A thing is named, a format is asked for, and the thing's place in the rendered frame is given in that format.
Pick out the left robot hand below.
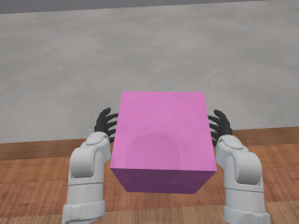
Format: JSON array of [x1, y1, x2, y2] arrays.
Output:
[[94, 107, 119, 144]]

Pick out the robot right forearm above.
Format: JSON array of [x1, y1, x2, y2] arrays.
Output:
[[215, 134, 271, 224]]

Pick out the right robot hand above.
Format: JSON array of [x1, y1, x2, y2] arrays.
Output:
[[207, 109, 233, 147]]

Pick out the carton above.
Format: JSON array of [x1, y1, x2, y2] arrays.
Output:
[[109, 91, 217, 194]]

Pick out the robot left forearm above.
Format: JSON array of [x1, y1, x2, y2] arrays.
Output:
[[62, 132, 111, 224]]

